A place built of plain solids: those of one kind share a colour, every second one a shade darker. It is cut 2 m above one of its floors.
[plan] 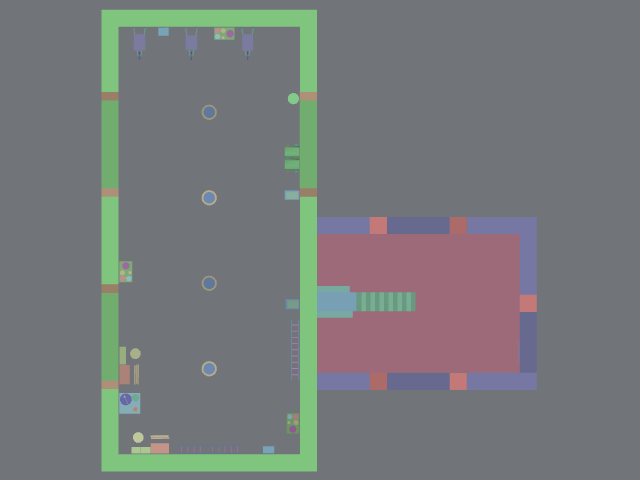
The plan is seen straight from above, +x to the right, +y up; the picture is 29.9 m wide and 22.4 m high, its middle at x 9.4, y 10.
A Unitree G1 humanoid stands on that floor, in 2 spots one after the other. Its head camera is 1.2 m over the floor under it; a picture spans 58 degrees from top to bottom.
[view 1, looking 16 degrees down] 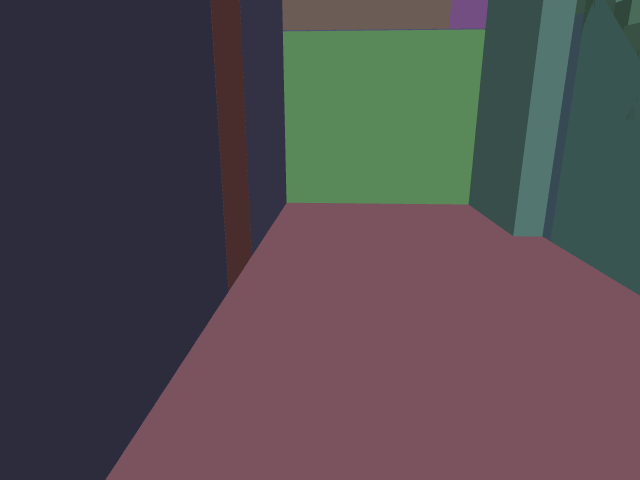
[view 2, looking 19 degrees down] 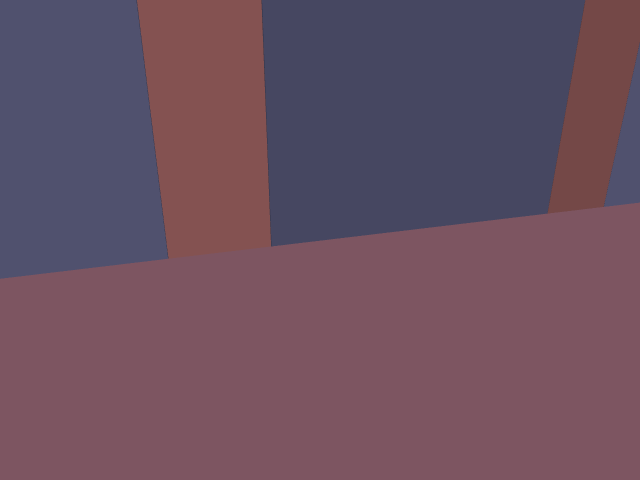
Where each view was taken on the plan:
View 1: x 15.36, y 4.60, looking -177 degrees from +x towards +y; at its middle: floor_vestibule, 4.35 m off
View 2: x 16.22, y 7.06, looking -110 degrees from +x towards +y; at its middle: wall_vestibule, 3.67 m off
